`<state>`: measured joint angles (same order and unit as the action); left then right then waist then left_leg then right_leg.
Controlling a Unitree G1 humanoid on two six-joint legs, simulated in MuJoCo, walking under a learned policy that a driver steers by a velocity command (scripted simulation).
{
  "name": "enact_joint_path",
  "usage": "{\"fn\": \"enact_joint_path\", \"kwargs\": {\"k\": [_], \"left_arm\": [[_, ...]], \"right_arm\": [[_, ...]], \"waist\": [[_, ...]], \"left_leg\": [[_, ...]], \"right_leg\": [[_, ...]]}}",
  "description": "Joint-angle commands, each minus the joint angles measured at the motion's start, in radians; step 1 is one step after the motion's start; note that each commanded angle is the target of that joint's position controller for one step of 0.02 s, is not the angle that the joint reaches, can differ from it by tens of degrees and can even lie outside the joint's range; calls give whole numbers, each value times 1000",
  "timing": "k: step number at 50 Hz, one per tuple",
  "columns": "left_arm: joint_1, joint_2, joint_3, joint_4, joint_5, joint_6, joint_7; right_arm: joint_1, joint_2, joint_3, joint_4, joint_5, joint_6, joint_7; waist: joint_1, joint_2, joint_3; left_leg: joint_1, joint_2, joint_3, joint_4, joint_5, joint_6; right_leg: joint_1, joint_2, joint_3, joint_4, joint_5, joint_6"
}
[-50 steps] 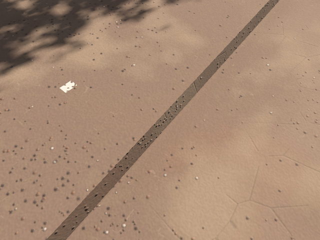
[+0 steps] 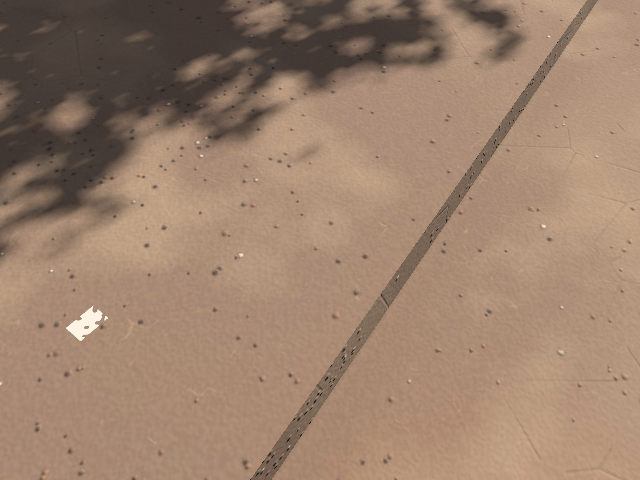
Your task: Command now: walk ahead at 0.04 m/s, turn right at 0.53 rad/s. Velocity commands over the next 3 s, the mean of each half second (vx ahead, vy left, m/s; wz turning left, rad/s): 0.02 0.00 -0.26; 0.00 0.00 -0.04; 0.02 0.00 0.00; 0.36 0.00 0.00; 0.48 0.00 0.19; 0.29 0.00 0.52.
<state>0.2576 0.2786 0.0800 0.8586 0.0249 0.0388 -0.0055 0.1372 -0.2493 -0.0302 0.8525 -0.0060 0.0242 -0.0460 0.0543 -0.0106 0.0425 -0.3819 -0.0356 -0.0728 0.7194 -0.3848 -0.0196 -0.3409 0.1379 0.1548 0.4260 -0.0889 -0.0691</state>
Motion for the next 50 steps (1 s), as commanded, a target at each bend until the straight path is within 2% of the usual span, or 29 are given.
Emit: {"fn": "enact_joint_path", "kwargs": {"k": [1,2,3,4,5,6,7,8,9,10,14,17,19,20,21,22,23,24,25,27,28,31,35,41,50], "left_arm": [[-25,150,36,-58,-4,6,0],[-45,144,35,-65,-13,8,0],[-27,101,22,-74,-22,5,3],[-4,46,8,-96,-39,0,6],[-2,126,27,-75,-1,-2,15],[18,140,33,-58,4,-2,15],[42,123,32,-39,5,3,13],[51,113,29,-32,9,10,11],[54,104,25,-26,10,16,7],[40,97,20,-26,7,20,6],[-42,60,-5,-34,-12,25,12],[-64,54,-18,-23,-29,27,26],[-35,52,-23,2,-33,22,35],[-6,48,-27,21,-30,15,39],[-8,75,-23,30,-20,5,45],[-6,125,-19,29,-1,-8,51],[-78,137,-25,33,-9,-12,41],[-104,86,-39,32,-13,-20,30],[-108,73,-44,39,-12,-27,26],[-75,77,-50,72,-12,-33,35],[-62,77,-51,90,-17,-37,37],[-60,64,-58,115,-18,-39,38],[-58,63,-63,144,-19,-42,40],[-33,52,-69,183,-19,-47,41],[18,25,-80,227,-18,-48,43]], "right_arm": [[105,-80,-16,-40,14,-27,-16],[152,-89,-18,-32,12,-36,-21],[159,-151,-32,-33,-1,-43,-28],[89,-250,-52,-67,-21,-39,-31],[42,-231,-53,-75,-30,-36,-23],[34,-160,-35,-81,-19,-37,-16],[1,-120,-24,-81,-9,-37,-10],[-10,-114,-22,-85,-8,-39,-8],[4,-115,-21,-82,-9,-40,-9],[35,-117,-20,-72,-10,-41,-7],[121,-131,-20,-25,-8,-45,-6],[123,-155,-23,-5,-16,-40,1],[122,-164,-26,14,-13,-32,4],[115,-166,-28,22,-8,-28,5],[131,-150,-24,27,-7,-31,6],[143,-121,-17,16,-2,-39,13],[151,-67,-2,25,13,-37,14],[140,-83,-3,51,2,-30,7],[118,-103,-10,65,-2,-26,6],[107,-115,-16,84,-5,-24,13],[121,-102,-12,97,-5,-24,16],[139,-81,-5,143,-5,-22,14],[139,-71,0,183,-7,-19,14],[146,-59,7,229,-6,-22,11],[165,-39,15,272,-4,-22,6]], "waist": [[-57,-133,-78],[-86,-118,-76],[-67,-16,-81],[-30,204,-73],[-31,158,-46],[-11,93,-56],[13,71,-38],[15,101,-39],[4,140,-39],[-13,150,-42],[-67,170,-76],[-82,205,-87],[-60,201,-81],[-36,176,-77],[-44,143,-89],[-64,42,-122],[-101,-86,-71],[-86,-69,-56],[-72,-69,-24],[-60,-90,-3],[-63,-95,-6],[-65,-50,14],[-67,-24,31],[-65,3,24],[-61,11,21]], "left_leg": [[120,-40,12,-198,11,29],[209,-26,5,-350,80,41],[278,104,-115,-480,51,75],[304,353,-402,-564,66,182],[175,430,-414,-522,300,266],[139,392,-345,-484,437,281],[125,319,-237,-459,498,251],[153,264,-167,-441,535,221],[193,236,-127,-420,615,214],[234,224,-106,-401,683,212],[364,237,-106,-361,755,222],[337,234,-110,-348,749,215],[326,223,-112,-318,763,197],[294,213,-103,-300,736,165],[228,206,-108,-294,646,120],[135,169,-69,-252,492,77],[154,84,6,-334,227,52],[233,89,5,-361,199,44],[238,83,-4,-364,245,44],[269,99,-9,-363,326,44],[278,106,-11,-371,338,43],[278,107,-9,-384,316,34],[277,110,-10,-392,299,30],[277,117,-12,-392,300,30],[264,122,-14,-384,301,35]], "right_leg": [[66,-248,365,-124,-78,-97],[29,-217,354,-95,-123,-59],[-34,-153,280,-9,-261,-5],[-174,16,55,211,-396,54],[-164,10,-40,459,-467,65],[-111,-19,-20,570,-441,67],[-95,-26,-23,629,-390,71],[-107,-24,-30,667,-352,77],[-128,-18,-37,682,-345,88],[-139,-16,-41,657,-348,99],[-90,-46,-61,420,-378,122],[53,-61,-128,213,-385,105],[135,-66,-152,21,-270,84],[216,-79,-153,-141,-110,72],[319,-129,-89,-203,-11,57],[422,-252,29,-175,101,35],[289,-336,78,-119,261,-28],[233,-329,71,-119,195,-39],[211,-289,54,-130,108,-19],[184,-250,35,-149,56,3],[186,-243,28,-155,45,8],[169,-236,27,-169,-27,8],[143,-230,31,-186,-92,5],[144,-219,20,-181,-91,2],[149,-208,0,-159,-54,3]]}}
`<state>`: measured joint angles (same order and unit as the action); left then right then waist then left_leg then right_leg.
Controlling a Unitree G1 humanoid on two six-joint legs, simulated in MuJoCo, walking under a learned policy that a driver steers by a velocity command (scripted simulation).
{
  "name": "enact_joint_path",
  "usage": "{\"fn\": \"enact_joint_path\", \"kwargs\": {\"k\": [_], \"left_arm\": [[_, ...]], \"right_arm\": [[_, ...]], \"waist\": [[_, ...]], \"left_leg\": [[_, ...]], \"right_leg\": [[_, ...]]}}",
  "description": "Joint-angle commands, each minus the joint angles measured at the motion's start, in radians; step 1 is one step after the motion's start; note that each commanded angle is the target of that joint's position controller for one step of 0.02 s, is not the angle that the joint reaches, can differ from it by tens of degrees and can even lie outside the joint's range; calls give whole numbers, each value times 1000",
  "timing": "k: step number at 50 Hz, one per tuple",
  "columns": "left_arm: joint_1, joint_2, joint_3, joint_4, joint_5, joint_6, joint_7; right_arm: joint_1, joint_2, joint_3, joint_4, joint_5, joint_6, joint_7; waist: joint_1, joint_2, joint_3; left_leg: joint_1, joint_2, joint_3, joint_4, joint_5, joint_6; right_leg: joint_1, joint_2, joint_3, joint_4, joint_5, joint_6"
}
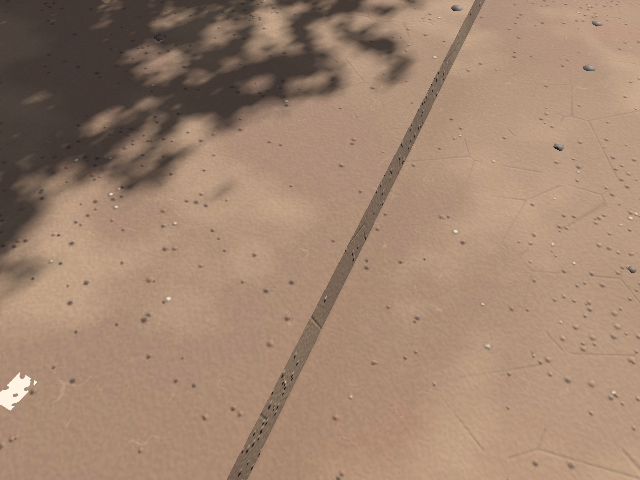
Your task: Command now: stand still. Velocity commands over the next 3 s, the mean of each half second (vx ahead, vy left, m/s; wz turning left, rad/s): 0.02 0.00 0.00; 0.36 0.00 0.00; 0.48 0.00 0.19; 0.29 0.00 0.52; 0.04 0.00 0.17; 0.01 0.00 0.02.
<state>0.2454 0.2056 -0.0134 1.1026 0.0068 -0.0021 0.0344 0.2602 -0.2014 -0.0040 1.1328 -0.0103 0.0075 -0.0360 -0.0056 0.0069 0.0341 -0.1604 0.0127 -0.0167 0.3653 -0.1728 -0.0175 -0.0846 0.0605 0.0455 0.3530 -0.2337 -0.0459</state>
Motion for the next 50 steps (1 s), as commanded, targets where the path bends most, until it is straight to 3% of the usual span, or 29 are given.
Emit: {"fn": "enact_joint_path", "kwargs": {"k": [1,20,21,23,25,26,28,30,32,33,34,35,36,38,40,43,47,50], "left_arm": [[36,95,13,-13,1,-7,4],[101,51,7,22,2,-10,11],[110,46,6,25,3,-9,11],[117,80,22,22,4,-2,10],[150,109,40,16,6,8,6],[186,121,47,21,6,8,5],[204,123,58,22,11,1,2],[172,130,66,7,16,-13,-4],[94,106,64,-19,5,-24,-9],[53,78,58,-43,4,-37,-11],[5,10,38,-85,-3,-52,-20],[1,55,51,-109,25,-59,-26],[-10,74,58,-100,43,-60,-34],[8,23,50,-89,30,-72,-53],[0,36,58,-92,35,-66,-64],[-59,25,61,-125,32,-48,-65],[-255,-1,46,-210,20,-39,-66],[-304,6,43,-238,9,-37,-64]], "right_arm": [[44,-85,-10,-5,0,-5,-4],[75,-46,-5,30,2,-6,-12],[81,-39,-3,32,0,-6,-12],[73,-48,-11,21,-5,-1,-9],[43,-40,-14,-7,-17,1,2],[19,-17,-10,-28,-24,-5,9],[-12,-3,-8,-65,-32,-30,18],[8,-12,-14,-83,-23,-57,29],[157,-3,-23,-42,-4,-78,30],[269,-34,-37,-8,-7,-85,22],[398,-135,-67,14,-12,-88,15],[480,-179,-83,49,-5,-76,18],[383,-113,-67,19,-11,-73,19],[248,-82,-56,-37,-11,-83,22],[243,-51,-43,-36,-7,-97,19],[324,-38,-33,-6,-3,-107,14],[329,-40,-23,-13,-7,-109,10],[331,-61,-25,-17,-5,-115,7]], "waist": [[0,-6,30],[4,-4,38],[6,-7,18],[11,-41,42],[33,-97,121],[50,-134,155],[54,-145,194],[26,-132,180],[-55,-96,151],[-97,-19,125],[-146,216,80],[-135,265,86],[-75,100,133],[-16,29,134],[-1,43,107],[-6,71,83],[-31,96,117],[-29,119,114]], "left_leg": [[41,74,-70,-29,89,33],[22,73,-70,-15,106,39],[28,63,-64,-17,37,40],[-14,9,-24,46,-188,56],[-160,-39,14,155,-358,72],[-233,-52,45,232,-343,73],[-291,-9,65,320,-252,80],[-256,4,67,269,-252,94],[32,-35,90,82,-159,106],[209,14,-8,7,-167,112],[335,216,-361,-169,-402,175],[344,367,-598,-226,-391,243],[267,350,-528,-209,-367,239],[175,280,-368,-239,-242,215],[183,223,-238,-244,-33,193],[226,196,-123,-203,313,188],[168,160,-46,-213,453,184],[156,175,-17,-203,581,171]], "right_leg": [[-107,-129,108,-83,94,-20],[-95,-125,90,-51,143,-16],[-89,-118,89,-64,55,-19],[-121,-104,112,-78,-236,-50],[-151,-156,218,-134,-533,-108],[-136,-218,306,-181,-614,-145],[-135,-312,404,-219,-579,-200],[-132,-308,369,-192,-464,-201],[-272,-226,245,-95,-340,-152],[-384,-161,153,39,-258,-116],[-539,-14,-31,350,-218,-62],[-645,1,-79,585,-322,-57],[-661,-63,-31,705,-263,-67],[-622,-118,-20,731,-105,-57],[-607,-128,-51,710,-27,-33],[-652,-115,-103,685,9,-9],[-613,-86,-163,451,94,-1],[-486,-56,-191,292,149,-32]]}}
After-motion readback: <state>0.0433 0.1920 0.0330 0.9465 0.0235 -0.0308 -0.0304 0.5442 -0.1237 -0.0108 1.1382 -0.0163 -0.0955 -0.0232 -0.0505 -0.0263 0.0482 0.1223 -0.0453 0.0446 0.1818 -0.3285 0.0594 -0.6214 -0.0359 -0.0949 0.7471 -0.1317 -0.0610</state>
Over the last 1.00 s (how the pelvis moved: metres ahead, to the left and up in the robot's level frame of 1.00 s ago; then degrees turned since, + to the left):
-0.02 0.00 0.01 -7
